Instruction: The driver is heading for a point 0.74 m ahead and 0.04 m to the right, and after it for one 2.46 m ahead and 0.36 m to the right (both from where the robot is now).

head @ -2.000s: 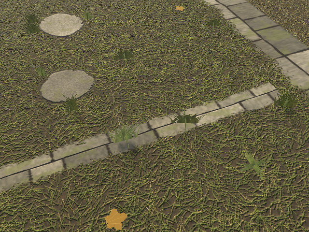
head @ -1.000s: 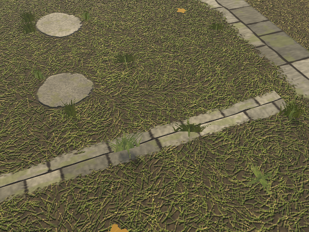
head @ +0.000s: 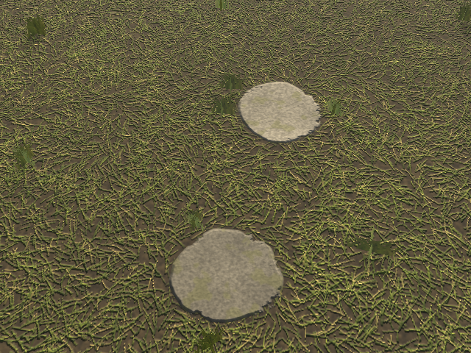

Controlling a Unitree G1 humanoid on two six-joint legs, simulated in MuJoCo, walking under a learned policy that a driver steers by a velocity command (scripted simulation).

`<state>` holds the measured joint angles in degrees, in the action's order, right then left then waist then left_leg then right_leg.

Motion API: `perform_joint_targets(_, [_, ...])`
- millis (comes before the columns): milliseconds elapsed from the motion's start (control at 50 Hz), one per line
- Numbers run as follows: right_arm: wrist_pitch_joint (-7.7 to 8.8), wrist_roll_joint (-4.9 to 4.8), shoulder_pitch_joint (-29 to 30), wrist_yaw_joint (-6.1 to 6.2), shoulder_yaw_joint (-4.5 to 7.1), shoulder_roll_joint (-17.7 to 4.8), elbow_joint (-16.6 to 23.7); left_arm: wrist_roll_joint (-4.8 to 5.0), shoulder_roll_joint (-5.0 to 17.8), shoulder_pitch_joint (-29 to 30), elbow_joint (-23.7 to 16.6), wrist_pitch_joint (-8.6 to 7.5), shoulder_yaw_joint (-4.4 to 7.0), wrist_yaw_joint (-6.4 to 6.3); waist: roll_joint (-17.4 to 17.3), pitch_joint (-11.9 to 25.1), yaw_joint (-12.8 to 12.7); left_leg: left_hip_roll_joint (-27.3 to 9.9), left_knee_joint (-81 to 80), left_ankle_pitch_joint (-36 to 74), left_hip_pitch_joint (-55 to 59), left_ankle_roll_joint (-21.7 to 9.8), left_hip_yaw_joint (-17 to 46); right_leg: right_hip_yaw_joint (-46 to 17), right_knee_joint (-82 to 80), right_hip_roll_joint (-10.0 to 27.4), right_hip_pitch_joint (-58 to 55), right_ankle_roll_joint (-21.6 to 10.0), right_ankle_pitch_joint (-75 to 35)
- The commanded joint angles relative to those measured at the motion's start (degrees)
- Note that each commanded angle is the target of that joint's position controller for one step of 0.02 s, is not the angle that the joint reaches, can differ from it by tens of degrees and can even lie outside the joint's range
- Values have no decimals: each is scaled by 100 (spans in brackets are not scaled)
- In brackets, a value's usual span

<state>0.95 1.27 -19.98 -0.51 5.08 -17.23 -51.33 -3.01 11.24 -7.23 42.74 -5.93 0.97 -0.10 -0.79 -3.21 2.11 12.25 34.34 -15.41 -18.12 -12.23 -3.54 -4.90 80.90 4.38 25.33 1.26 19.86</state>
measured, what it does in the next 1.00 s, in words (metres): walks ahead: right foot, then left foot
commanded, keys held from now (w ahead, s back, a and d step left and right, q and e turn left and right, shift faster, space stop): w+q+shift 0.10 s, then w+shift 0.44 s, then e+shift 0.46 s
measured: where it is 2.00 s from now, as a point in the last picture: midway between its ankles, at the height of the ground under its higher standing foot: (229, 234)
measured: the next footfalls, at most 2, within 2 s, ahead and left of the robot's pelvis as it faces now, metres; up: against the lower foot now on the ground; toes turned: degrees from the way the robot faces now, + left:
right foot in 0.30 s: +0.50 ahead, -0.15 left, +0.00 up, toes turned +13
left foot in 0.72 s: +0.84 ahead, +0.14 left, +0.00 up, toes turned +12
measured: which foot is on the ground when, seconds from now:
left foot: down 0.00-0.30, up 0.32-0.70, down 0.72-1.00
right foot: up 0.00-0.28, down 0.30-0.70, up 0.72-1.00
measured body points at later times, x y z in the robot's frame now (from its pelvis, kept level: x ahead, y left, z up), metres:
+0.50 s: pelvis +0.47 -0.06 +0.02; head +0.48 -0.05 +0.47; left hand +0.39 +0.22 -0.10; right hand +0.69 -0.27 -0.07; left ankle +0.42 +0.06 -0.62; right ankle +0.46 -0.16 -0.71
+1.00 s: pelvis +0.78 +0.03 +0.03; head +0.83 +0.04 +0.47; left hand +0.92 +0.31 -0.08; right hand +0.86 -0.25 -0.09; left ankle +0.81 +0.13 -0.71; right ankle +0.87 -0.09 -0.64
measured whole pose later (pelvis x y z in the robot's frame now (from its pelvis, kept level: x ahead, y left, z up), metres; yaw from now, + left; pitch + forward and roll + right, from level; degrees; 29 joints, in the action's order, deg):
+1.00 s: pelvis +0.78 +0.03 +0.03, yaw -1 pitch +1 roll +0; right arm 4.0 1.0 -14.5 1.4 2.1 -15.3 -45.2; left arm -1.5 18.4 -9.3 40.4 2.6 5.2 1.1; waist 1.6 -5.2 0.4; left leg -3.9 24.9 -10.8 -14.9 -1.8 -12.3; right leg 3.0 57.7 2.3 38.1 0.5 11.9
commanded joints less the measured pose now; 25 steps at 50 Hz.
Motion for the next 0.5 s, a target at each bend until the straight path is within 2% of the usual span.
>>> perform_joint_targets(20, [343, -85, 169, 90, 90, -628, 537, -164, 700, -337, -429, 183, 86, 43, 831, -30, -497, -1690, -2422, -171, 230, -911, 3083, 71, -841, 374, 1283, 257, 0])
perform_joint_targets(40, [414, -89, 119, 75, 110, -738, 576, -135, 695, -23, -620, 232, 55, 66, 622, -157, -437, -1571, -2521, 179, -159, -925, 2948, 189, -1403, 419, 1140, 337, -219])
perform_joint_targets(60, [462, -127, -54, 62, 91, -668, 551, -103, 733, 445, -785, 238, 36, 90, 657, -352, -283, -1338, -2496, 896, -308, -794, 2612, 350, -1922, 427, 1072, 377, -547])
perform_joint_targets(80, [464, -104, -126, 53, 117, -749, 553, -40, 618, 786, -983, 239, -21, 115, 387, -339, -181, -1248, -2504, 1121, -410, -723, 2526, 413, -2638, 341, 882, 375, -1088])
perform_joint_targets(120, [453, -131, -322, 5, 161, -791, 546, 44, 553, 1148, -1112, 224, -74, 158, 153, -203, 94, -1042, -2392, 1913, -59, -450, 2244, 568, -3738, 116, 566, 245, -2118])
perform_joint_targets(160, [463, -184, -646, -40, 160, -753, 463, 104, 534, 1318, -1181, 190, -96, 168, -66, -6, 371, -1183, -2344, 2800, 564, -273, 2177, 749, -4412, -91, 305, 46, -2743])
perform_joint_targets(200, [481, -170, -731, -9, 139, -717, 400, 102, 639, 1377, -1221, 143, -59, 150, -178, 80, 431, -1385, -2193, 3471, 1203, -106, 2161, 745, -4959, -212, 55, -134, -2848])
perform_joint_targets(220, [494, -144, -697, 24, 146, -798, 398, 83, 778, 1167, -1181, 126, 2, 118, -281, 240, 303, -1489, -1853, 4220, 1582, 5, 2181, 706, -5138, -335, -215, -229, -2653])
perform_joint_targets(240, [501, -105, -642, 51, 178, -984, 395, 87, 1015, 708, -1059, 109, 107, 72, -375, 545, 62, -1591, -1305, 5112, 1970, 131, 2180, 709, -5139, -517, -597, -317, -2188])
perform_joint_targets(260, [496, -18, -503, 55, 216, -1195, 407, 149, 1278, -100, -855, 94, 241, 4, -448, 1026, -409, -1632, -356, 5700, 2133, 242, 2131, 699, -5071, -615, -1295, -423, -1624])
perform_joint_targets(280, [485, 52, -130, 45, 220, -1219, 468, 186, 1445, -1251, -561, 105, 348, -90, -433, 1453, -1139, -1448, 1009, 5317, 1587, 330, 1942, 680, -5069, -412, -2448, -483, -1344])
perform_joint_targets(300, [523, 102, 8, 46, 70, -639, 632, 48, 1812, -2418, -340, 119, 460, -201, 119, 2093, -1551, -1179, 3098, 3516, 460, 373, 1657, -407, -4752, 502, -3783, -549, 455])
perform_joint_targets(320, [538, -320, -1199, -23, -158, 192, 854, -111, 2343, -2064, -222, 89, 575, -89, 2734, 2777, -458, -217, 4857, -920, -1452, 713, 1229, -4327, -6307, 2058, -4946, -1423, 1645])
perform_joint_targets(340, [473, -135, -789, 75, -194, -277, 658, -64, 1670, -1363, -410, 141, 532, 27, 1330, 1940, -527, -771, 5096, -557, -2332, 560, 1230, -4684, -6717, 1861, -4377, -1504, 2696])
perform_joint_targets(360, [443, -48, -40, 31, -155, -475, 744, -4, 1195, -1024, -410, 123, 428, 60, 405, 1159, -575, -1034, 4813, -57, -2360, 590, 1159, -3510, -6665, 1586, -3513, -1435, 2058])
perform_joint_targets(380, [442, 12, 379, -27, -177, -458, 871, -30, 986, -1038, -249, 103, 376, 85, -116, 755, -535, -1173, 4468, 68, -2215, 580, 1110, -2747, -6685, 1314, -2807, -1338, 1191])
perform_joint_targets(400, [420, 85, 702, -100, -204, -357, 1045, -26, 884, -1234, -36, 61, 327, 76, -34, 531, -471, -1292, 4187, 53, -2166, 566, 1197, -2158, -6707, 1080, -2411, -1242, 600])
perform_joint_targets(420, [369, 134, 788, -160, -256, -227, 1114, -16, 736, -1475, 176, 17, 270, 80, 168, 318, -388, -1342, 4014, -6, -2087, 575, 1209, -1721, -6767, 885, -2081, -1134, 108])
perform_joint_targets(440, [323, 130, 720, -199, -307, -86, 1165, 56, 724, -1565, 309, -23, 257, 80, 395, 324, -249, -1360, 3850, -56, -2158, 593, 1222, -1581, -6916, 820, -2047, -1101, 164])
perform_joint_targets(460, [289, 144, 767, -221, -338, -64, 1204, 122, 759, -1627, 373, -71, 261, 84, 440, 214, -188, -1413, 3675, -72, -2311, 625, 1231, -1444, -7087, 804, -1948, -1107, 89])
perform_joint_targets(480, [270, 158, 952, -242, -363, -78, 1298, 162, 849, -1665, 420, -114, 269, 91, 456, 44, -151, -1450, 3477, 34, -2562, 670, 1198, -1275, -7255, 825, -1889, -1147, -144])
perform_joint_targets(500, [279, 175, 1340, -252, -395, -105, 1440, 194, 837, -1798, 473, -142, 254, 107, 322, -173, -215, -1471, 3166, 233, -2743, 706, 1067, -937, -7404, 735, -1794, -1139, -737])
